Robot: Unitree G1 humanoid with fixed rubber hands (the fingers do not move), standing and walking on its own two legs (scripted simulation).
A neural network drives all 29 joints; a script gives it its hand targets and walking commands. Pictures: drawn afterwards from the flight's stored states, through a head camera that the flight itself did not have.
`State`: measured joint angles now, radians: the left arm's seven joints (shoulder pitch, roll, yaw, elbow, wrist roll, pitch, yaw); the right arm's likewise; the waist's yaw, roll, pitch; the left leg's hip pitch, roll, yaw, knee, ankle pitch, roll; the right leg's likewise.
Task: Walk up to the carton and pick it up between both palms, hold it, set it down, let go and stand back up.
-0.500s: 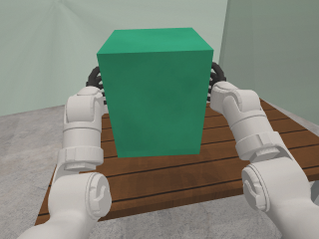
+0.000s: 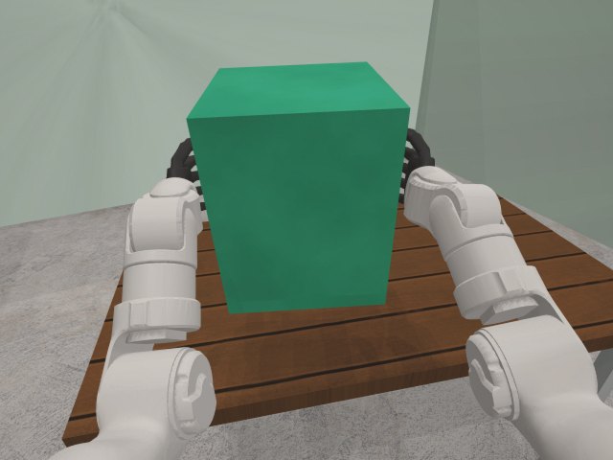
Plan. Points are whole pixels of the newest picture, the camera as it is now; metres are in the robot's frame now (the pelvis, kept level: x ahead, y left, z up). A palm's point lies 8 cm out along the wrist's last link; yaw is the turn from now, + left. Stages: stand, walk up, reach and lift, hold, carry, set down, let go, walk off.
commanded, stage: hold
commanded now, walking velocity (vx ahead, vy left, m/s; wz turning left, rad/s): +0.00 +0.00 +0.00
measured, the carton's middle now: (300, 183) +0.39 +0.00 +0.28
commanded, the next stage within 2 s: none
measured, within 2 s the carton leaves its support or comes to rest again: neither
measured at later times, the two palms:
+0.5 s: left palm (182, 190) +0.37 +0.15 +0.29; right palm (415, 179) +0.36 -0.14 +0.29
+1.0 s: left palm (178, 188) +0.36 +0.15 +0.29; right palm (414, 179) +0.36 -0.14 +0.29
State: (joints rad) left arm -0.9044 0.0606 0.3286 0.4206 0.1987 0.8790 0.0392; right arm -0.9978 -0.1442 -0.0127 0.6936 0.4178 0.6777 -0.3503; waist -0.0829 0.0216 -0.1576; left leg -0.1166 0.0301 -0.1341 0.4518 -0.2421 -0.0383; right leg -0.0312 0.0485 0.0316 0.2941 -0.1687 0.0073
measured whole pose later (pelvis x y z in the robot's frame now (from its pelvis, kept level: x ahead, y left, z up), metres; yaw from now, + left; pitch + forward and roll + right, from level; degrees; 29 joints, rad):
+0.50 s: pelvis +0.00 +0.00 +0.00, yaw +0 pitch -4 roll -2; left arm -0.95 0.08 0.32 0.48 0.19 0.85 0.04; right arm -1.04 -0.15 -0.02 0.75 0.40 0.65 -0.33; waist -0.08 0.02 -0.16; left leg -0.15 0.03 -0.14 0.45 -0.23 -0.04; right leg -0.06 0.05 0.03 0.29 -0.16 0.01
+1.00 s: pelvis +0.00 +0.00 +0.00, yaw +0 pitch -5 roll -2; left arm -0.92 0.07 0.33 0.42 0.18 0.88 0.05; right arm -1.00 -0.15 0.00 0.68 0.43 0.68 -0.35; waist -0.07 0.03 -0.17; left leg -0.12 0.03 -0.14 0.45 -0.24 -0.04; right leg -0.03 0.05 0.03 0.29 -0.17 0.01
